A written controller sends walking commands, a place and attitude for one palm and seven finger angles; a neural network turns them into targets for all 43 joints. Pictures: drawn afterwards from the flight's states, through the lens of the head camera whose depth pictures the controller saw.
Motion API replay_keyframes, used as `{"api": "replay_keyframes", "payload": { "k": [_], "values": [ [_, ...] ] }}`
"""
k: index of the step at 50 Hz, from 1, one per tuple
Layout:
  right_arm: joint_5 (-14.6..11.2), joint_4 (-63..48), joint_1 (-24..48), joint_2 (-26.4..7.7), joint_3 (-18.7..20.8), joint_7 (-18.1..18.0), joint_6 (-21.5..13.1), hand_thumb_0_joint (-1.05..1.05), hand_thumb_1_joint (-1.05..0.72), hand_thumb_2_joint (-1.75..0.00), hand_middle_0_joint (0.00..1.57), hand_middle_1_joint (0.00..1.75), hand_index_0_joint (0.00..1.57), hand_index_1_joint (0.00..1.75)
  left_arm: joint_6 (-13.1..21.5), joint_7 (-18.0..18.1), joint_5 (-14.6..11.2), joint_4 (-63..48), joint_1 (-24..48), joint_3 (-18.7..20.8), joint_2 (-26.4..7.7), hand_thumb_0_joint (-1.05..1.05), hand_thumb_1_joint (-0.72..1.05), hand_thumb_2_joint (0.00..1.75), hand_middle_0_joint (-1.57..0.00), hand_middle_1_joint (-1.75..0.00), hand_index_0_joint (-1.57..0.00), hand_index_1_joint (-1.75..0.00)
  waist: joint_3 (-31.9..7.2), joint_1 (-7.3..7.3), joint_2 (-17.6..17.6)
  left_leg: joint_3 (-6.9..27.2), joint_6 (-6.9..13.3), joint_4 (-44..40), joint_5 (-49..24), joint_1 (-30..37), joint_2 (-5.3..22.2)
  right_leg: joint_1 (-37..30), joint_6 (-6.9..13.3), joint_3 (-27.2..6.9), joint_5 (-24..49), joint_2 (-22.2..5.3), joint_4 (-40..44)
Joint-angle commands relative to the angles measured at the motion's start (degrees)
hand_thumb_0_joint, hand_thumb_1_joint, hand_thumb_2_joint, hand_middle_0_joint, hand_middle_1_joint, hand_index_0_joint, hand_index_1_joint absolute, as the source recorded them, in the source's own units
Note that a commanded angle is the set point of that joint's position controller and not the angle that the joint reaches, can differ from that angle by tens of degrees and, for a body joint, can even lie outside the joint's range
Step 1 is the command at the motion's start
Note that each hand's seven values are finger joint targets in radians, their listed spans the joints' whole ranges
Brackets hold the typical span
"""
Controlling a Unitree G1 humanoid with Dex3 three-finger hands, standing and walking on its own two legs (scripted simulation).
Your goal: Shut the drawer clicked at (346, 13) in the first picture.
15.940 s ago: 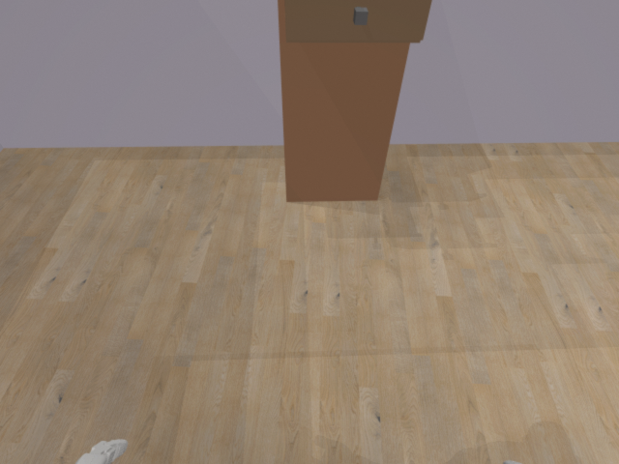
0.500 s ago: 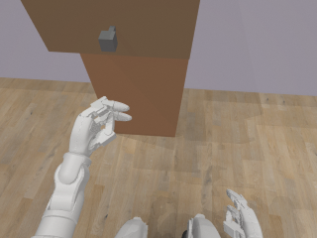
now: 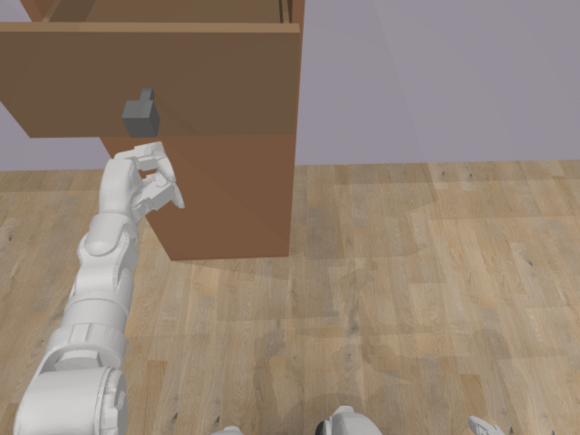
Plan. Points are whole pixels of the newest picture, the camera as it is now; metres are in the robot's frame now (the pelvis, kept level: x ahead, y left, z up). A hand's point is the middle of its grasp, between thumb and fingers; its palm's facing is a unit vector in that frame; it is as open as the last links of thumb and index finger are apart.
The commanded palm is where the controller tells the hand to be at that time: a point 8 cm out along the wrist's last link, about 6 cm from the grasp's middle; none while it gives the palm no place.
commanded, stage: raise the hand and make a fist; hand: left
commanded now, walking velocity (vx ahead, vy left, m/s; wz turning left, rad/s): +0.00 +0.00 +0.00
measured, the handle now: (144, 109) +0.49 +0.19 +0.16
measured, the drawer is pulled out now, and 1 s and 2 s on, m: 0.19 0.18 0.07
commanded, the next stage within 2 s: bring the fist close to the handle in 0.72 s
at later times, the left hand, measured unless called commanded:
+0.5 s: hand (154, 140) +0.49 +0.19 +0.10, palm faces +0.02 -1.00 -0.04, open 3.5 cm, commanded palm +0.49 +0.24 +0.11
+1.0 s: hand (153, 137) +0.50 +0.20 +0.10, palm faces +0.00 -1.00 -0.04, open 3.5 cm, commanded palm +0.52 +0.24 +0.09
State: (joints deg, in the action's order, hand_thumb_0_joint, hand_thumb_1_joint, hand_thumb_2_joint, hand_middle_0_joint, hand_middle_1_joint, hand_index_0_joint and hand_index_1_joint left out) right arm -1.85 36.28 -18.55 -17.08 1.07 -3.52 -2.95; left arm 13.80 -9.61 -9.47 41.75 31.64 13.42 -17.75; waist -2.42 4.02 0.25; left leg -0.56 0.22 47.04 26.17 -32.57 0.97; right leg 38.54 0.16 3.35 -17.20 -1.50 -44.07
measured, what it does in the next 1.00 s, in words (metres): stands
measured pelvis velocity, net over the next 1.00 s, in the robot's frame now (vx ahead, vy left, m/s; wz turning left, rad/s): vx -0.02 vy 0.01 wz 0.01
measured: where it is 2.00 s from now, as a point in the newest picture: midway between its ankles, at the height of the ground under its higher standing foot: outside the picture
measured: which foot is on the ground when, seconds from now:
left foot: down 0.00-1.00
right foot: down 0.00-1.00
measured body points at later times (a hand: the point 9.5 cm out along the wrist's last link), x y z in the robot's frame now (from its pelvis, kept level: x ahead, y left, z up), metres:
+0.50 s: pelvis -0.02 -0.01 +0.00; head +0.10 -0.01 +0.44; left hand +0.48 +0.25 +0.11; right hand -0.03 -0.28 -0.11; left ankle -0.03 +0.11 -0.70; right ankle +0.04 -0.12 -0.70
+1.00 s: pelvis -0.02 +0.01 +0.00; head +0.10 +0.02 +0.43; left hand +0.49 +0.25 +0.10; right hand -0.03 -0.26 -0.11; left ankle -0.03 +0.11 -0.70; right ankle +0.04 -0.12 -0.70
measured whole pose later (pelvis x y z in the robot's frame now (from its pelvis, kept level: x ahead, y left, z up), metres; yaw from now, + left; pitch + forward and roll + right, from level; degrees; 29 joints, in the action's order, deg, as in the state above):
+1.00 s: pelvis -0.02 +0.01 +0.00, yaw +1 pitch +17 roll -2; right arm 1.0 38.1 -23.2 -16.1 -3.5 -2.3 -1.1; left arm 22.0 -14.3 -4.7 77.2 60.0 19.7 -32.4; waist -2.0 10.6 0.3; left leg 0.2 1.1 47.5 23.2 -41.1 0.4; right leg 44.9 -0.5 3.9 -12.8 -2.0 -41.1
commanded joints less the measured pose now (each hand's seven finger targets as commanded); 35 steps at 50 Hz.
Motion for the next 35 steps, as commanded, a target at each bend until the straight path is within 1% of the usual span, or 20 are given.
{"api": "replay_keyframes", "payload": {
  "k": [1, 3, 4, 5, 6, 8, 10, 11, 13, 14, 16, 18, 19, 21, 23, 25, 27, 31, 34, 35],
  "values": [
    [0.49, -2.94, -5.66, -6.02, 1.44, -0.01, -2.22, 0.00, -0.90, -0.90, 0.20, 0.30, 0.20, 0.30, 9.55, 2.15, 0.14, -8.67, 34.53, 6.80, -16.59, 0.00, 0.90, 0.90, -1.40, -1.60, -1.40, -1.60, -25.47, 1.47, 3.50, 0.94, 0.04, -6.52, -24.33, 5.67, -1.18, -20.08, 0.90, -1.91, 20.25, 1.91, 2.45],
    [0.36, -2.57, -6.63, -6.79, 1.26, 0.34, -1.21, 0.00, -0.90, -0.90, 0.20, 0.30, 0.20, 0.30, 8.31, 1.62, 1.81, 3.27, 32.47, 8.98, -19.63, 0.00, 0.90, 0.90, -1.40, -1.60, -1.40, -1.60, -20.86, 1.40, -0.12, 0.44, 0.38, -7.05, -21.77, 0.71, -1.40, -20.79, 0.88, -1.89, 20.19, 1.73, 2.95],
    [0.15, -3.02, -6.43, -6.88, 1.10, 0.56, -0.67, 0.00, -0.90, -0.90, 0.20, 0.30, 0.20, 0.30, 6.77, 0.81, 2.51, 9.06, 31.32, 7.55, -18.08, 0.00, 0.90, 0.90, -1.40, -1.60, -1.40, -1.60, -18.32, 1.66, -0.38, -0.27, 0.47, -7.36, -20.31, -0.88, -1.55, -19.74, 0.77, -2.03, 19.86, 1.56, 3.33],
    [0.15, -3.43, -6.83, -7.40, 1.02, 0.67, -0.21, 0.00, -0.90, -0.90, 0.20, 0.30, 0.20, 0.30, 5.36, -0.02, 3.02, 12.13, 32.61, 7.76, -19.23, 0.00, 0.90, 0.90, -1.40, -1.60, -1.40, -1.60, -17.19, 1.72, -0.17, -0.68, 0.57, -7.50, -19.04, -2.21, -1.66, -19.35, 0.68, -2.25, 19.49, 1.27, 3.80],
    [0.11, -4.24, -6.71, -7.81, 0.89, 0.55, 0.11, 0.00, -0.90, -0.90, 0.20, 0.30, 0.20, 0.30, 5.57, -0.58, 3.11, 8.36, 39.24, 8.93, -22.80, 0.00, 0.90, 0.90, -1.40, -1.60, -1.40, -1.60, -18.91, 2.33, 0.13, -0.72, 0.87, -7.55, -17.59, -2.15, -1.66, -20.04, 0.44, -3.08, 18.50, 1.16, 4.41],
    [0.37, -4.43, -6.98, -7.38, 1.01, 0.05, 0.29, 0.00, -0.90, -0.90, 0.20, 0.30, 0.20, 0.30, 8.43, -1.26, 3.02, 2.76, 49.95, 11.28, -27.92, 0.00, 0.90, 0.90, -1.40, -1.60, -1.40, -1.60, -25.83, 3.17, 4.19, -0.74, 1.25, -6.66, -19.42, 0.74, -1.77, -23.18, 0.46, -4.49, 20.82, 1.46, 4.13],
    [0.75, -3.58, -8.13, -7.21, 0.99, -0.09, 0.00, 0.00, -0.90, -0.90, 0.20, 0.30, 0.20, 0.30, 11.23, -2.23, 2.61, 1.13, 55.02, 12.00, -29.62, 0.00, 0.90, 0.90, -1.40, -1.60, -1.40, -1.60, -31.94, 4.41, 4.75, -0.18, 1.27, -6.00, -22.12, 3.44, -1.53, -24.86, 0.39, -4.61, 23.99, 1.93, 3.72],
    [0.84, -3.21, -8.51, -7.14, 0.98, -0.12, -0.13, 0.00, -0.90, -0.90, 0.20, 0.30, 0.20, 0.30, 12.07, -2.86, 2.45, 2.08, 55.71, 11.20, -28.80, 0.00, 0.90, 0.90, -1.40, -1.60, -1.40, -1.60, -33.13, 4.89, 5.56, -0.13, 1.23, -5.71, -22.89, 4.20, -1.57, -24.55, 0.38, -4.56, 24.67, 2.12, 3.63],
    [0.85, -1.84, -9.74, -7.37, 0.72, -0.13, -0.19, 0.00, -0.90, -0.90, 0.20, 0.30, 0.20, 0.30, 11.49, -4.22, 1.85, 8.98, 56.30, 9.49, -26.75, 0.00, 0.90, 0.90, -1.40, -1.60, -1.40, -1.60, -29.65, 6.79, 3.78, 0.35, 1.30, -5.83, -21.34, 3.09, -1.33, -21.99, 0.22, -4.18, 23.05, 2.50, 4.48],
    [0.61, -1.24, -10.16, -7.98, 0.63, -0.23, -0.12, 0.00, -0.90, -0.90, 0.20, 0.30, 0.20, 0.30, 10.91, -4.77, 1.43, 10.90, 57.34, 9.96, -27.78, 0.00, 0.90, 0.90, -1.40, -1.60, -1.40, -1.60, -26.84, 7.44, 1.95, 0.62, 1.26, -6.31, -19.10, 1.54, -1.01, -20.59, 0.01, -3.98, 20.84, 2.52, 5.24],
    [0.43, -0.68, -10.92, -8.68, 0.44, -0.64, -0.26, 0.00, -0.90, -0.90, 0.20, 0.30, 0.20, 0.30, 10.44, -5.18, 1.11, 11.29, 62.09, 10.87, -31.14, 0.00, 0.90, 0.90, -1.40, -1.60, -1.40, -1.60, -27.02, 8.49, 3.49, 0.56, 1.45, -7.09, -15.54, 0.25, -1.16, -20.70, -0.25, -4.85, 17.39, 2.48, 6.55],
    [0.83, -0.58, -11.66, -8.67, 0.46, -0.75, -0.48, 0.00, -0.90, -0.90, 0.20, 0.30, 0.20, 0.30, 11.13, -5.56, 1.19, 10.92, 62.90, 11.34, -31.63, 0.00, 0.90, 0.90, -1.40, -1.60, -1.40, -1.60, -29.70, 8.00, 6.24, 1.03, 1.41, -7.07, -17.20, 1.94, -1.44, -20.94, 0.28, -4.37, 18.20, 2.59, 6.13],
    [0.97, -0.25, -12.10, -8.45, 0.43, -0.59, -0.56, 0.00, -0.90, -0.90, 0.20, 0.30, 0.20, 0.30, 11.34, -5.86, 1.03, 10.70, 62.98, 10.10, -29.70, 0.00, 0.90, 0.90, -1.40, -1.60, -1.40, -1.60, -31.25, 8.28, 7.39, 1.24, 1.33, -7.05, -18.16, 3.50, -1.41, -20.09, 0.28, -4.06, 18.48, 2.63, 6.18],
    [1.22, 0.24, -12.68, -9.02, 0.36, -0.57, -0.53, 0.00, -0.90, -0.90, 0.20, 0.30, 0.20, 0.30, 11.40, -6.02, 0.65, 13.31, 61.89, 11.26, -30.83, 0.00, 0.90, 0.90, -1.40, -1.60, -1.40, -1.60, -28.99, 8.53, 4.52, 1.57, 1.45, -7.07, -16.51, 1.63, -1.22, -19.09, 0.13, -3.98, 16.40, 2.72, 6.81],
    [1.43, 0.18, -13.03, -9.25, 0.28, -0.49, -0.44, 0.00, -0.90, -0.90, 0.20, 0.30, 0.20, 0.30, 11.97, -5.96, 0.40, 13.69, 62.26, 11.21, -30.57, 0.00, 0.90, 0.90, -1.40, -1.60, -1.40, -1.60, -27.66, 8.71, 4.18, 1.68, 1.55, -7.61, -15.26, 0.85, -1.39, -18.98, 0.29, -3.79, 15.08, 2.71, 7.24],
    [1.52, 0.31, -13.27, -9.45, 0.43, -0.31, -0.37, 0.00, -0.90, -0.90, 0.20, 0.30, 0.20, 0.30, 12.47, -5.99, 1.03, 13.80, 62.97, 11.32, -31.43, 0.00, 0.90, 0.90, -1.40, -1.60, -1.40, -1.60, -27.94, 8.62, 7.16, 1.65, 1.44, -7.84, -13.44, 1.59, -1.34, -17.07, 0.28, -3.87, 12.21, 2.67, 7.69],
    [1.74, 0.27, -13.65, -9.76, 0.38, -0.22, -0.17, 0.00, -0.90, -0.90, 0.20, 0.30, 0.20, 0.30, 12.95, -5.56, 1.60, 13.64, 63.43, 12.03, -33.08, 0.00, 0.90, 0.90, -1.40, -1.60, -1.40, -1.60, -27.56, 8.57, 6.92, 2.07, 1.54, -8.22, -12.56, 1.05, -1.32, -16.86, 0.37, -3.79, 10.65, 2.66, 7.88],
    [1.92, 0.13, -13.72, -9.85, 0.42, 0.05, 0.25, 0.00, -0.90, -0.90, 0.20, 0.30, 0.20, 0.30, 13.28, -5.04, 2.42, 13.40, 64.29, 10.55, -31.88, 0.00, 0.90, 0.90, -1.40, -1.60, -1.40, -1.60, -27.20, 8.97, 10.72, 2.47, 1.27, -8.58, -12.08, 3.28, -1.20, -13.73, 0.57, -3.17, 8.65, 2.65, 8.09],
    [2.33, -0.02, -14.16, -10.14, 0.65, 0.25, 0.48, 0.00, -0.90, -0.90, 0.20, 0.30, 0.20, 0.30, 13.53, -4.43, 2.31, 12.62, 63.93, 10.92, -31.46, 0.00, 0.90, 0.90, -1.40, -1.60, -1.40, -1.60, -29.28, 8.89, 10.37, 3.15, 1.14, -8.55, -13.66, 6.21, -0.90, -12.50, 0.62, -2.47, 8.61, 2.84, 8.00],
    [2.24, -0.02, -13.91, -10.21, 0.56, 0.30, 0.58, 0.00, -0.90, -0.90, 0.20, 0.30, 0.20, 0.30, 13.38, -4.27, 2.57, 13.58, 63.77, 10.83, -31.68, 0.00, 0.90, 0.90, -1.40, -1.60, -1.40, -1.60, -27.96, 8.93, 10.16, 3.20, 1.07, -8.68, -12.65, 5.48, -0.86, -11.90, 0.61, -2.45, 7.77, 2.81, 8.16]
  ]
}}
